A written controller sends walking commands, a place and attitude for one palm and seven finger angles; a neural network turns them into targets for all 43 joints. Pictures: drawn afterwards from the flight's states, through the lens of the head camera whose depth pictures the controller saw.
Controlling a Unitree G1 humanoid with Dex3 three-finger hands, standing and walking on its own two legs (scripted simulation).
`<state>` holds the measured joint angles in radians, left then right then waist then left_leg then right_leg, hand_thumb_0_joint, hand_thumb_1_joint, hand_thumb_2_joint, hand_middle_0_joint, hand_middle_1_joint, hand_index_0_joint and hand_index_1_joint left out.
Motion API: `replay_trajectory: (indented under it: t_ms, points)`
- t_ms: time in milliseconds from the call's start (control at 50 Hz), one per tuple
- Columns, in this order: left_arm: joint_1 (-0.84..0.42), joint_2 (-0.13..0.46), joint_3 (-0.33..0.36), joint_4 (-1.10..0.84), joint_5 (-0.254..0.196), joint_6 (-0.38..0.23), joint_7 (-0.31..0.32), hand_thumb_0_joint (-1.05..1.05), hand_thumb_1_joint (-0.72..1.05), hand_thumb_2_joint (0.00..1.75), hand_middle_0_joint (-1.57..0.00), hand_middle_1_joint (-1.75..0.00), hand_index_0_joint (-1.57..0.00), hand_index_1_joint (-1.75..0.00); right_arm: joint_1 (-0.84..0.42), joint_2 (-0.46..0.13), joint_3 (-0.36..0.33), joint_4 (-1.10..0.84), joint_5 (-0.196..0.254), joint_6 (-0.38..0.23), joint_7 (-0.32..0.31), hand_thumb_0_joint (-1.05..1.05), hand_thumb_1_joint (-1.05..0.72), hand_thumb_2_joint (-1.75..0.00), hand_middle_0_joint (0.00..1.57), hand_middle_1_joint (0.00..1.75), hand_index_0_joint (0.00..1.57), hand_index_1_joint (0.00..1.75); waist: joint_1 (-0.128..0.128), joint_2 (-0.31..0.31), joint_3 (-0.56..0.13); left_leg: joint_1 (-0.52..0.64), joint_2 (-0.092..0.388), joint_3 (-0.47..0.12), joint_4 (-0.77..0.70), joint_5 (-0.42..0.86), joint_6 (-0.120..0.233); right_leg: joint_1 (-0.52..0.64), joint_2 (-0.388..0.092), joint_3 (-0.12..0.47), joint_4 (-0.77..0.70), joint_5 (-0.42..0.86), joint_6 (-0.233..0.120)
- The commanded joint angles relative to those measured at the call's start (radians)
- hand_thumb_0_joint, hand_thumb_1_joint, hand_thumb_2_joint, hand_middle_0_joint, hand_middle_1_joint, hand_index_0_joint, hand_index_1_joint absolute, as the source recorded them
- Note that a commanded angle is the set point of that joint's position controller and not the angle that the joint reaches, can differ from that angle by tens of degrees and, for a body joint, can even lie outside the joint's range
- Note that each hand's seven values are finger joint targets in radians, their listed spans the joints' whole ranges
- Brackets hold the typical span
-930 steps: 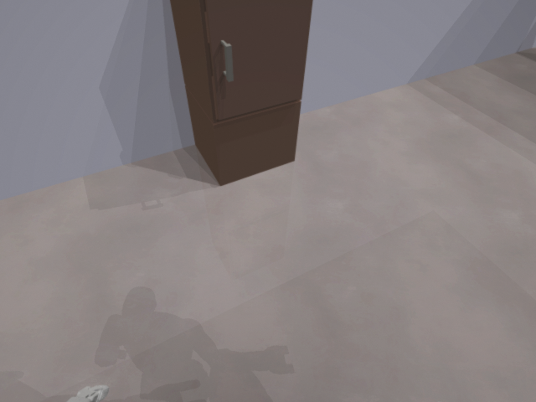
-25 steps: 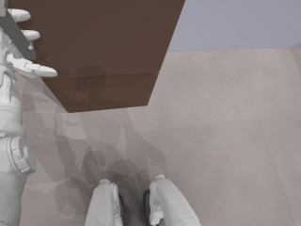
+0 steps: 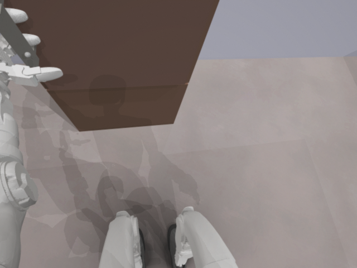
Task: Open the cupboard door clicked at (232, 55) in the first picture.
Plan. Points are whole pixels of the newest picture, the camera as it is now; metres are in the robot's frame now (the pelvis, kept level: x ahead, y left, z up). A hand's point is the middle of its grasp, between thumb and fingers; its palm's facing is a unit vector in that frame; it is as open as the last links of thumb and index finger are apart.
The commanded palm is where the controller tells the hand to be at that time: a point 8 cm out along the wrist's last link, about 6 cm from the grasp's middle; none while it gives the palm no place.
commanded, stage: close the thumb around the handle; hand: left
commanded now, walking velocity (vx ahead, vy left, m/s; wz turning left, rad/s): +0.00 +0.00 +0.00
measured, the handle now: (17, 30) +0.58 +0.27 +0.05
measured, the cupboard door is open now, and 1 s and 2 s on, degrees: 0 11 40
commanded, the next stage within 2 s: pull the door open along its arc in 0.46 s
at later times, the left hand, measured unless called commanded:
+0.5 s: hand (31, 52) +0.54 +0.24 +0.05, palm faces +0.06 -1.00 -0.01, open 5.4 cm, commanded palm +0.52 +0.26 +0.04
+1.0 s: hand (38, 87) +0.46 +0.22 +0.05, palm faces +0.04 -1.00 -0.02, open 5.6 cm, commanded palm +0.40 +0.26 +0.04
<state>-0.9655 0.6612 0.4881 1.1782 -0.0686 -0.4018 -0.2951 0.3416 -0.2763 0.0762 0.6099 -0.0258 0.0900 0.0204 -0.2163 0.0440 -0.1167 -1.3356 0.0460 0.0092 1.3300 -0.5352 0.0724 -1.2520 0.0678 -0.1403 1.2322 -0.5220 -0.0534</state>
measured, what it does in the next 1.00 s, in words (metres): stands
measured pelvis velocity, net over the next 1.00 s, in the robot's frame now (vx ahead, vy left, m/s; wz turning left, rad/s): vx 0.02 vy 0.01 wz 0.00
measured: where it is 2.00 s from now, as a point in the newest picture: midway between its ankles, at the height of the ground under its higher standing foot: (158, 261)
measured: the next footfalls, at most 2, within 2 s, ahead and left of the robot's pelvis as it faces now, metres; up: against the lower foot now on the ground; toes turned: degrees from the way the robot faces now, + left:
none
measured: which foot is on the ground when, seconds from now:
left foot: down 0.00-1.00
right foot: down 0.00-1.00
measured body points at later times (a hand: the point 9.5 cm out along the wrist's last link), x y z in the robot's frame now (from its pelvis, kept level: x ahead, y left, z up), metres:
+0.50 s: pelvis +0.00 +0.01 +0.00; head +0.18 +0.05 +0.41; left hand +0.53 +0.29 +0.05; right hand +0.00 -0.25 -0.10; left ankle +0.03 +0.07 -0.61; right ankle +0.02 -0.10 -0.61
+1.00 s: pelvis +0.02 +0.01 +0.03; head +0.16 +0.04 +0.45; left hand +0.46 +0.27 +0.05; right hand +0.05 -0.25 -0.08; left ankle +0.03 +0.08 -0.61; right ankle +0.02 -0.10 -0.61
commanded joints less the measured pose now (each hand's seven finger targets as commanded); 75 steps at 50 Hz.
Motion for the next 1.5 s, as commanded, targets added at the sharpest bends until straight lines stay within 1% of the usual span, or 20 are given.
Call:
replay_trajectory:
  t_ms: [0, 80, 160, 240, 320, 400, 520, 560, 580, 780, 880, 960, 980, 1000, 1040, 1080, 1140, 1220, 1300, 1480]
  points:
    - [-0.416, 0.254, 0.001, -0.218, -0.018, -0.083, -0.005, 0.0, 0.23, 0.61, -0.35, -1.28, -0.35, -1.28, 0.22, -0.204, -0.073, -0.003, 0.0, -0.009, -0.014, 0.0, -0.9, -0.9, 0.2, 0.3, 0.2, 0.3, -0.015, 0.235, -0.594, 0.597, 0.01, -0.143, -0.123, 0.487, -0.039, 0.151, -0.002, 0.101, -0.13, 0.295, 0.024]
    - [-0.415, 0.204, -0.032, -0.178, -0.018, -0.055, -0.008, 0.0, 0.45, 0.71, -0.37, -1.3, -0.37, -1.3, 0.222, -0.205, -0.073, -0.004, 0.0, -0.01, -0.015, 0.0, -0.9, -0.9, 0.2, 0.3, 0.2, 0.3, -0.027, 0.216, -0.559, 0.597, 0.011, -0.155, -0.134, 0.464, -0.037, 0.112, -0.004, 0.091, -0.133, 0.263, 0.024]
    - [-0.418, 0.259, 0.007, -0.171, -0.019, -0.051, 0.005, 0.0, 0.68, 0.8, -0.38, -1.33, -0.38, -1.33, 0.222, -0.208, -0.069, -0.012, 0.0, -0.011, -0.02, 0.0, -0.9, -0.9, 0.2, 0.3, 0.2, 0.3, -0.019, 0.187, -0.565, 0.557, 0.007, -0.145, -0.132, 0.444, -0.035, 0.147, -0.002, 0.097, -0.136, 0.262, 0.027]
    - [-0.437, 0.275, 0.019, -0.245, -0.006, -0.091, 0.021, 0.0, 0.9, 0.9, -0.4, -1.35, -0.4, -1.35, 0.222, -0.204, -0.073, -0.012, -0.007, -0.015, -0.012, 0.0, -0.9, -0.9, 0.2, 0.3, 0.2, 0.3, 0.0, 0.257, -0.633, 0.633, 0.01, -0.157, -0.128, 0.512, -0.049, 0.135, -0.002, 0.093, -0.118, 0.283, 0.021]
    - [-0.403, 0.227, -0.004, -0.215, -0.01, -0.087, 0.023, 0.0, 0.9, 0.9, -0.4, -1.35, -0.4, -1.35, 0.22, -0.202, -0.074, -0.013, -0.005, -0.007, -0.008, 0.0, -0.9, -0.9, 0.2, 0.3, 0.2, 0.3, -0.013, 0.213, -0.596, 0.632, 0.015, -0.163, -0.14, 0.513, -0.05, 0.13, -0.001, 0.087, -0.126, 0.283, 0.025]
    - [-0.385, 0.264, 0.023, -0.185, -0.009, -0.063, 0.018, 0.0, 0.9, 0.9, -0.4, -1.35, -0.4, -1.35, 0.226, -0.207, -0.071, -0.018, -0.001, -0.001, -0.012, 0.0, -0.9, -0.9, 0.2, 0.3, 0.2, 0.3, -0.007, 0.18, -0.57, 0.581, 0.011, -0.153, -0.147, 0.478, -0.043, 0.16, -0.002, 0.089, -0.13, 0.282, 0.027]
    - [-0.365, 0.266, 0.031, -0.212, -0.007, -0.08, 0.024, 0.0, 0.9, 0.9, -0.4, -1.35, -0.4, -1.35, 0.22, -0.201, -0.072, -0.025, -0.004, -0.002, -0.01, 0.0, -0.9, -0.9, 0.2, 0.3, 0.2, 0.3, 0.014, 0.23, -0.587, 0.616, 0.011, -0.154, -0.152, 0.495, -0.052, 0.152, -0.003, 0.09, -0.129, 0.276, 0.022]
    - [-0.421, 0.231, -0.001, -0.212, -0.009, -0.084, 0.031, 0.0, 0.9, 0.9, -0.4, -1.35, -0.4, -1.35, 0.218, -0.199, -0.071, -0.017, -0.004, -0.002, -0.009, 0.0, -0.9, -0.9, 0.2, 0.3, 0.2, 0.3, -0.016, 0.209, -0.563, 0.615, 0.015, -0.163, -0.153, 0.484, -0.051, 0.127, -0.001, 0.087, -0.134, 0.266, 0.025]
    - [-0.406, 0.223, 0.003, -0.215, -0.008, -0.091, 0.034, 0.0, 0.9, 0.9, -0.4, -1.35, -0.4, -1.35, 0.225, -0.199, -0.074, -0.017, -0.005, -0.003, -0.008, 0.0, -0.9, -0.9, 0.2, 0.3, 0.2, 0.3, -0.01, 0.204, -0.567, 0.636, 0.018, -0.175, -0.155, 0.494, -0.053, 0.112, -0.001, 0.083, -0.128, 0.259, 0.023]
    - [-0.104, 0.155, 0.001, -0.35, -0.053, -0.092, 0.022, 0.0, 0.9, 0.9, -0.4, -1.35, -0.4, -1.35, 0.19, -0.191, -0.091, -0.063, 0.012, 0.008, 0.004, 0.0, -0.9, -0.9, 0.2, 0.3, 0.2, 0.3, 0.069, 0.173, -0.635, 0.698, 0.011, -0.148, -0.203, 0.579, -0.059, 0.24, -0.001, 0.088, -0.155, 0.334, 0.022]
    - [0.152, 0.039, -0.044, -0.46, -0.093, -0.082, 0.031, 0.0, 0.9, 0.9, -0.4, -1.35, -0.4, -1.35, 0.143, -0.171, -0.103, -0.101, 0.031, 0.002, 0.011, 0.0, -0.9, -0.9, 0.2, 0.3, 0.2, 0.3, 0.105, 0.095, -0.594, 0.659, -0.004, -0.11, -0.238, 0.559, -0.051, 0.343, -0.001, 0.096, -0.19, 0.378, 0.026]
    - [0.382, -0.081, -0.099, -0.605, -0.133, -0.087, 0.05, 0.0, 0.9, 0.9, -0.4, -1.35, -0.4, -1.35, 0.093, -0.15, -0.115, -0.135, 0.045, -0.011, 0.019, 0.0, -0.9, -0.9, 0.2, 0.3, 0.2, 0.3, 0.139, 0.068, -0.538, 0.647, -0.013, -0.076, -0.274, 0.561, -0.051, 0.416, -0.004, 0.096, -0.216, 0.414, 0.03]
    - [0.451, -0.108, -0.117, -0.662, -0.14, -0.095, 0.056, 0.0, 0.9, 0.9, -0.4, -1.35, -0.4, -1.35, 0.081, -0.148, -0.118, -0.144, 0.048, -0.019, 0.022, 0.0, -0.9, -0.9, 0.2, 0.3, 0.2, 0.3, 0.153, 0.098, -0.546, 0.686, -0.008, -0.081, -0.278, 0.612, -0.059, 0.406, -0.004, 0.092, -0.21, 0.419, 0.025]
    - [0.51, -0.17, 0.004, -0.744, -0.214, -0.097, 0.209, 0.0, 0.9, 0.9, -0.4, -1.35, -0.4, -1.35, 0.061, -0.123, -0.122, -0.16, 0.036, -0.028, 0.024, 0.0, -0.9, -0.9, 0.2, 0.3, 0.2, 0.3, 0.228, 0.135, -0.539, 0.678, -0.009, -0.064, -0.298, 0.651, -0.076, 0.416, -0.013, 0.081, -0.213, 0.424, 0.031]
    - [0.647, -0.306, -0.104, -0.771, -0.186, -0.081, 0.347, 0.0, 0.9, 0.9, -0.4, -1.35, -0.4, -1.35, 0.028, -0.109, -0.121, -0.159, 0.036, -0.039, 0.043, 0.0, -0.9, -0.9, 0.2, 0.3, 0.2, 0.3, 0.203, 0.086, -0.462, 0.657, 0.0, -0.063, -0.3, 0.631, -0.092, 0.398, -0.015, 0.076, -0.212, 0.401, 0.034]
    - [0.711, -0.303, -0.094, -0.838, -0.155, -0.098, 0.453, 0.0, 0.9, 0.9, -0.4, -1.35, -0.4, -1.35, 0.007, -0.106, -0.123, -0.163, 0.025, -0.043, 0.047, 0.0, -0.9, -0.9, 0.2, 0.3, 0.2, 0.3, 0.218, -0.001, -0.429, 0.6, -0.007, -0.056, -0.3, 0.598, -0.087, 0.453, -0.015, 0.082, -0.197, 0.426, 0.029]
    - [0.777, -0.372, -0.149, -0.906, -0.057, -0.136, 0.613, 0.0, 0.9, 0.9, -0.4, -1.35, -0.4, -1.35, -0.026, -0.081, -0.121, -0.173, -0.001, -0.038, 0.061, 0.0, -0.9, -0.9, 0.2, 0.3, 0.2, 0.3, 0.238, 0.024, -0.416, 0.567, -0.019, -0.042, -0.291, 0.544, -0.091, 0.467, -0.024, 0.093, -0.163, 0.426, 0.02]
    - [0.825, -0.456, -0.222, -0.929, 0.046, -0.152, 0.767, 0.0, 0.9, 0.9, -0.4, -1.35, -0.4, -1.35, -0.082, -0.056, -0.118, -0.182, -0.019, -0.026, 0.064, 0.0, -0.9, -0.9, 0.2, 0.3, 0.2, 0.3, 0.239, -0.042, -0.4, 0.516, -0.032, -0.043, -0.273, 0.445, -0.083, 0.482, -0.032, 0.108, -0.152, 0.411, 0.018]
    - [0.853, -0.533, -0.316, -0.959, 0.083, -0.154, 0.805, 0.0, 0.9, 0.9, -0.4, -1.35, -0.4, -1.35, -0.113, -0.039, -0.121, -0.178, -0.022, -0.031, 0.044, 0.0, -0.9, -0.9, 0.2, 0.3, 0.2, 0.3, 0.234, -0.076, -0.429, 0.518, -0.044, -0.042, -0.273, 0.372, -0.077, 0.521, -0.038, 0.126, -0.176, 0.399, 0.023]
    - [0.89, -0.657, -0.489, -1.006, 0.084, -0.149, 0.785, 0.0, 0.9, 0.9, -0.4, -1.35, -0.4, -1.35, -0.18, -0.009, -0.108, -0.168, -0.022, -0.075, 0.013, 0.0, -0.9, -0.9, 0.2, 0.3, 0.2, 0.3, 0.208, -0.086, -0.344, 0.477, -0.061, -0.03, -0.274, 0.256, -0.061, 0.553, -0.06, 0.169, -0.254, 0.352, 0.03]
